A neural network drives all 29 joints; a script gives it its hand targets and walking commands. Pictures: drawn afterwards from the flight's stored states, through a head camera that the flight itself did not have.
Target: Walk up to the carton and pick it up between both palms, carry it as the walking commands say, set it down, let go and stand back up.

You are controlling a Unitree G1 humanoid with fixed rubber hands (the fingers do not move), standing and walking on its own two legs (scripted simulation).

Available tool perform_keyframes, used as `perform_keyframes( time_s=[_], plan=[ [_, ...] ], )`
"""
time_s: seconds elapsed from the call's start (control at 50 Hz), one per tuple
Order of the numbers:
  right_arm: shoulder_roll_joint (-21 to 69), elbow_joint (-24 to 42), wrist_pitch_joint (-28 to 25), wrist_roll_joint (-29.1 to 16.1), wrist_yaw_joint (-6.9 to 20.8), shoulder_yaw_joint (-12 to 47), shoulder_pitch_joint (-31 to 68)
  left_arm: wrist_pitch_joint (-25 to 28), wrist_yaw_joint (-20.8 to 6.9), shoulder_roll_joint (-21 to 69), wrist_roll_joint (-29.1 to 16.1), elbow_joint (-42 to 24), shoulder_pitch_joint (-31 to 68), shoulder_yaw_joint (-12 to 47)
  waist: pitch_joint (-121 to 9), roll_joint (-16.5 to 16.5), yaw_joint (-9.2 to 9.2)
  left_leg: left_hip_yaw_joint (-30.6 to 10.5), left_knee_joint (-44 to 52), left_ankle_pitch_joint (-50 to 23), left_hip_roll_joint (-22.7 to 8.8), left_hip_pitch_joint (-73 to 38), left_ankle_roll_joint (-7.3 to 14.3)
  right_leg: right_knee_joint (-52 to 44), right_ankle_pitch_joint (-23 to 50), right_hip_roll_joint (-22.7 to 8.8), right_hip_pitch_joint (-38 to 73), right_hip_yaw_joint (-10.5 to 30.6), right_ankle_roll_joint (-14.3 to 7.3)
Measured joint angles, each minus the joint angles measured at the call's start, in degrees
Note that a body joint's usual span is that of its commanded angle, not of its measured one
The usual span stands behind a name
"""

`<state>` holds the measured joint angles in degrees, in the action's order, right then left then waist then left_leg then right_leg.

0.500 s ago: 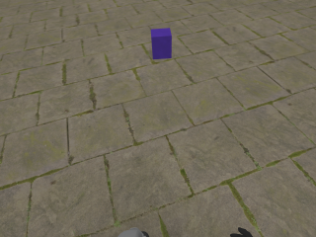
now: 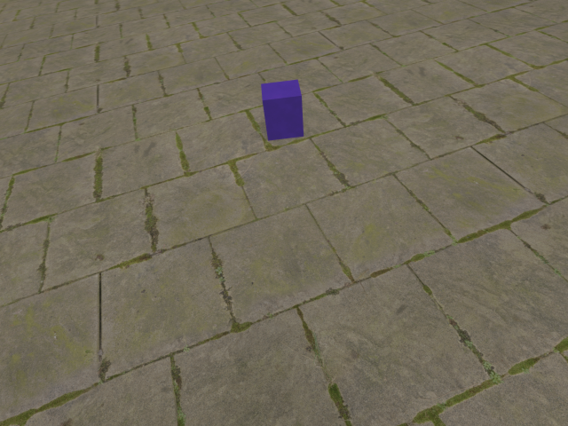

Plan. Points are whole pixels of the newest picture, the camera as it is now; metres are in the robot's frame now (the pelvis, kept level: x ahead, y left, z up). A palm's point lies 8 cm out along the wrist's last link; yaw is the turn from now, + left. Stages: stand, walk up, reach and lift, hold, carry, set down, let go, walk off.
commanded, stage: walk up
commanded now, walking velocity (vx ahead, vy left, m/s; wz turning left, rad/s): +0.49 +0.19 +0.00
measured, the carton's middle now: (282, 110) +1.90 +0.14 -0.62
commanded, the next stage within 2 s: none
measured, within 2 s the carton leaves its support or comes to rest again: neither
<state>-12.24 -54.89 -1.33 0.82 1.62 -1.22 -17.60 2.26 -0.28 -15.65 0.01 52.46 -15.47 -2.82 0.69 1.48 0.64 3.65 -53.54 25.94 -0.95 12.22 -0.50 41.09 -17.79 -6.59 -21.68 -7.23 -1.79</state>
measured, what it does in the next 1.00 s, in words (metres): walks ahead: left foot, then right foot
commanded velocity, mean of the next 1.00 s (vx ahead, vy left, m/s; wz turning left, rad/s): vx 0.49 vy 0.16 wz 0.00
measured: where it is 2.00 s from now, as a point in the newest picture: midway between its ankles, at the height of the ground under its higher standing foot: (286, 221)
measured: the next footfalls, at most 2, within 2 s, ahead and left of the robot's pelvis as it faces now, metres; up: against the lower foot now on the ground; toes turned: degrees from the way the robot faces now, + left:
left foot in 0.40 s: +0.40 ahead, +0.19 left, +0.00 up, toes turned +3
right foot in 0.88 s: +0.68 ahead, -0.06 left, +0.00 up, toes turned -8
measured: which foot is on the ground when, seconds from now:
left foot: up 0.00-0.38, down 0.40-0.92, up 0.94-1.00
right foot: down 0.00-0.40, up 0.42-0.86, down 0.88-1.00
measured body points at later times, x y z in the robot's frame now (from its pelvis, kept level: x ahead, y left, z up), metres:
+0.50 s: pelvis +0.29 +0.09 -0.01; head +0.31 +0.09 +0.44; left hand +0.31 +0.37 -0.15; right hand +0.37 -0.16 -0.15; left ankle +0.36 +0.19 -0.72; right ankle +0.12 -0.04 -0.65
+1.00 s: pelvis +0.58 +0.05 +0.00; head +0.61 +0.01 +0.45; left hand +0.68 +0.34 -0.10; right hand +0.59 -0.18 -0.16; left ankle +0.44 +0.19 -0.63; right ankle +0.64 -0.06 -0.72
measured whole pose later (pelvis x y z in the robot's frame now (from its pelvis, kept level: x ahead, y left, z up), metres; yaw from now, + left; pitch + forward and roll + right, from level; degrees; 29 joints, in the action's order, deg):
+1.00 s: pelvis +0.58 +0.05 +0.00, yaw -1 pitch +1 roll +3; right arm -13.3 -55.0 -2.6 0.8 1.4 -1.3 -18.9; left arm 2.3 0.1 -15.4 0.0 52.8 -11.4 -2.8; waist 2.2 2.6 -1.2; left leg 2.9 -64.1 26.0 -0.8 16.0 -0.3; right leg 37.5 -14.7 -5.8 -23.6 -5.1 -1.2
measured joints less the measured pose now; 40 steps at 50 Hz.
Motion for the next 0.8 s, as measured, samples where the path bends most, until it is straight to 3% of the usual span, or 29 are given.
perform_keyframes(
  time_s=[0.06,0.18,0.3,0.38,0.4,0.44,0.48,0.54,0.68,0.8],
  plan=[
    [-0.37,0.03,-0.01,0.0,0.05,0.01,2.77,0.01,-0.19,0.01,0.0,0.62,-5.24,0.01,-0.06,0.04,0.18,-0.25,-8.07,-3.62,-0.04,8.36,0.0,-4.82,-0.73,-0.37,4.61,-0.06,0.42],
    [-0.5,0.03,1.46,0.0,0.94,0.03,5.75,0.58,0.64,0.02,0.0,1.69,-12.35,0.01,-0.1,0.5,1.49,-0.3,-7.21,-11.72,-0.65,20.6,0.0,-15.05,-0.67,-0.9,14.45,-0.1,2.24],
    [-0.51,0.06,1.99,0.0,2.6,0.04,9.17,0.57,0.96,0.03,0.0,2.44,-14.65,0.02,-0.14,0.51,1.74,-0.34,9.67,-16.81,-0.93,22.03,0.0,-22.01,-2.93,-1.21,23.8,-0.14,5.08],
    [-0.55,0.1,1.18,0.0,2.67,0.03,9.72,0.57,0.81,0.04,0.0,2.45,-13.8,0.01,-0.55,-1.0,1.64,0.92,17.25,-16.86,-0.9,17.94,0.0,-20.57,-8.03,-2.42,27.59,-0.19,7.81],
    [-0.83,0.11,0.69,0.0,2.67,0.01,9.36,0.56,0.57,0.04,0.0,2.45,-13.38,0.02,-0.59,-0.97,1.48,0.95,19.0,-16.86,-0.89,15.61,0.0,-16.65,-10.48,-2.78,27.27,-0.27,7.95],
    [-0.96,0.03,-0.11,0.0,2.28,-0.07,8.4,0.06,0.27,0.03,0.0,2.45,-10.26,-0.01,0.09,-1.39,0.83,1.01,13.79,-15.45,-0.22,16.05,1.6,0.26,-13.8,-3.73,21.72,0.8,5.94],
    [-0.96,0.02,-0.17,0.0,1.78,-0.06,6.69,-0.28,0.08,0.03,0.0,2.33,-5.92,-0.01,0.76,-1.49,0.84,1.13,11.95,-11.16,-0.21,14.28,2.38,16.35,-13.48,-2.01,14.1,2.07,3.68],
    [-0.95,0.07,-0.58,0.0,0.98,-0.05,3.53,-0.17,-0.45,0.0,0.0,1.58,-0.78,0.01,0.81,-1.95,0.24,1.65,16.16,-9.98,0.0,8.89,2.51,25.95,-8.25,0.68,4.25,2.2,1.7],
    [-0.93,-0.01,-2.29,0.0,0.13,-0.04,-3.51,-0.96,-1.73,-0.03,0.0,0.8,6.59,0.01,0.72,-1.79,-1.33,1.56,26.46,-8.32,0.9,-3.97,2.65,22.74,0.63,0.87,-8.86,2.35,3.38],
    [-0.92,0.0,-2.08,0.0,-0.22,-0.03,-7.18,-1.81,-2.76,-0.05,0.0,0.33,9.02,0.01,0.67,-1.43,-2.18,1.1,32.91,-5.32,0.94,-13.01,1.83,5.55,3.87,-0.17,-9.88,2.38,5.79]
  ],
)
